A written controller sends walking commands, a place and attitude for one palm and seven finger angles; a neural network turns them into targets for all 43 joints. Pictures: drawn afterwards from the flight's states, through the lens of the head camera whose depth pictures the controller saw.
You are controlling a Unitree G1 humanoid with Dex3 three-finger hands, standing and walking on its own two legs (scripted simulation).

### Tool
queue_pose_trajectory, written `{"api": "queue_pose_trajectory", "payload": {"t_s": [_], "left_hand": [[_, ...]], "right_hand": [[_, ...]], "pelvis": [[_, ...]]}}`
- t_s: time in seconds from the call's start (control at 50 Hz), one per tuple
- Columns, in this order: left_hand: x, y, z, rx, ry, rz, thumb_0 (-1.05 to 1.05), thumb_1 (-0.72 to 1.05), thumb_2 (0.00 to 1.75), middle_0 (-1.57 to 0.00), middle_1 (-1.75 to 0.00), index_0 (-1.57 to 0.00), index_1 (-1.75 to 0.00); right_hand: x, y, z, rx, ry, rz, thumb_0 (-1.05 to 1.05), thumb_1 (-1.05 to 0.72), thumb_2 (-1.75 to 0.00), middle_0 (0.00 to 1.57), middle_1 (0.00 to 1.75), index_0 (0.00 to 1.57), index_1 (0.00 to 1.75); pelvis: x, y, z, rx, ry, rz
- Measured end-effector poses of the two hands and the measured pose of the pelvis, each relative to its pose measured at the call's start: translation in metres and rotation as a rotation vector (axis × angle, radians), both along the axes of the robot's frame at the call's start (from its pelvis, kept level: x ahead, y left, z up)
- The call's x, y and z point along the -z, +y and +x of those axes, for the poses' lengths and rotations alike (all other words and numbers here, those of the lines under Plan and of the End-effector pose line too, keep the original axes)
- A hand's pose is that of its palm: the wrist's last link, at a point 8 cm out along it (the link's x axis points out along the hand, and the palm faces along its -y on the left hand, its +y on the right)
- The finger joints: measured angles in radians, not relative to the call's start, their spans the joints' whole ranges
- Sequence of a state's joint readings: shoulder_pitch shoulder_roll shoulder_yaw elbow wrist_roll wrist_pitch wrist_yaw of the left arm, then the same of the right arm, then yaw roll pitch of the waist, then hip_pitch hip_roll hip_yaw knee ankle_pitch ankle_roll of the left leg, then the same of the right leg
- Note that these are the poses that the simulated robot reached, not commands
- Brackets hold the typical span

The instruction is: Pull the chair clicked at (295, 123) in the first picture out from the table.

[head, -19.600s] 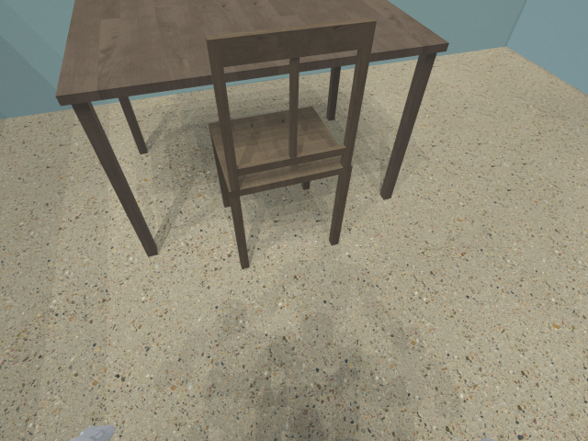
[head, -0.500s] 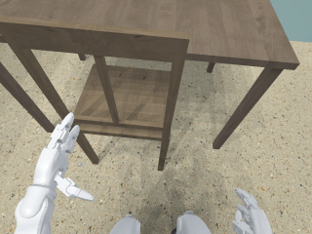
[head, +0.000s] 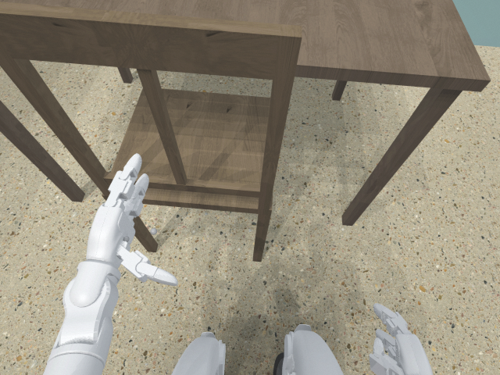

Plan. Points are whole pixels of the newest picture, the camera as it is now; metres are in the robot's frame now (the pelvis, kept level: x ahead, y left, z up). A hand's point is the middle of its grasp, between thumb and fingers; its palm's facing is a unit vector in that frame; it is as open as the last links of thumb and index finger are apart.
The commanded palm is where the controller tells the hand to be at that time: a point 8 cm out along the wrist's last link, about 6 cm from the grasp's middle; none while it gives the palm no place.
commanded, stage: aim the fingers beside a spindle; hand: left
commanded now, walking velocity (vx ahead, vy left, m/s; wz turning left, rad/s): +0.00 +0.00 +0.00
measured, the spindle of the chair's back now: (167, 137) +0.51 +0.17 +0.01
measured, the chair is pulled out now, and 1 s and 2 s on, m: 0.00 0.00 -0.02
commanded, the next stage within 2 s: push the fingers through the gap in 1.06 s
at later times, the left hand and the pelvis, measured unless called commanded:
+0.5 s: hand (170, 212) +0.36 +0.14 +0.01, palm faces -0.08 -1.00 -0.05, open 16.9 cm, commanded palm +0.34 +0.20 +0.01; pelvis +0.00 -0.01 -0.01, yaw +0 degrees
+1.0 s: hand (172, 212) +0.37 +0.14 +0.00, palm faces -0.09 -0.99 -0.04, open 16.9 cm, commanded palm +0.35 +0.20 +0.01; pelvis -0.01 +0.00 -0.01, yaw -1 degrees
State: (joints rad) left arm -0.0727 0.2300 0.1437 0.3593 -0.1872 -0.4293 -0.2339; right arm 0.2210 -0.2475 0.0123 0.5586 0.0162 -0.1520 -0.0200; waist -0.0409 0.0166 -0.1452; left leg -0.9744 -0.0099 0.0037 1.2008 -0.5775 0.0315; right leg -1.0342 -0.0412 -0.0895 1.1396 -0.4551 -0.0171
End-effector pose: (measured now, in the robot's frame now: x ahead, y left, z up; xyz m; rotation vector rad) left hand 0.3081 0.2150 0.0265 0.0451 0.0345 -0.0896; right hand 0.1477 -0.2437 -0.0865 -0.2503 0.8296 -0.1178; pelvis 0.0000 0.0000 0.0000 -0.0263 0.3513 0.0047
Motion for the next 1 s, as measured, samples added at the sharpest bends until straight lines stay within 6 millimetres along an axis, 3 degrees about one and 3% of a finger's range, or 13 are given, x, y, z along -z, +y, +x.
{"api": "queue_pose_trajectory", "payload": {"t_s": [0.18, 0.5, 1.0], "left_hand": [[0.005, -0.008, 0.022, -0.004, -0.010, 0.004, -0.02, -0.50, 0.30, -0.06, -0.08, -0.06, -0.08], [0.015, -0.017, 0.039, -0.008, -0.024, 0.004, -0.02, -0.50, 0.30, -0.06, -0.08, -0.06, -0.08], [0.022, -0.017, 0.043, 0.002, -0.011, -0.004, -0.02, -0.50, 0.30, -0.06, -0.08, -0.06, -0.08]], "right_hand": [[0.011, -0.009, -0.012, 0.023, 0.058, -0.002, 0.01, -0.90, -0.90, 0.20, 0.30, 0.21, 0.30], [0.025, -0.020, -0.031, 0.052, 0.127, -0.007, 0.01, -0.90, -0.90, 0.20, 0.30, 0.21, 0.29], [0.027, -0.015, -0.038, 0.055, 0.146, -0.004, 0.01, -0.90, -0.90, 0.20, 0.30, 0.21, 0.29]], "pelvis": [[0.004, -0.004, 0.000, 0.006, 0.019, 0.006], [0.013, -0.009, -0.003, 0.010, 0.043, 0.011], [0.015, -0.004, -0.008, 0.013, 0.048, 0.008]]}}
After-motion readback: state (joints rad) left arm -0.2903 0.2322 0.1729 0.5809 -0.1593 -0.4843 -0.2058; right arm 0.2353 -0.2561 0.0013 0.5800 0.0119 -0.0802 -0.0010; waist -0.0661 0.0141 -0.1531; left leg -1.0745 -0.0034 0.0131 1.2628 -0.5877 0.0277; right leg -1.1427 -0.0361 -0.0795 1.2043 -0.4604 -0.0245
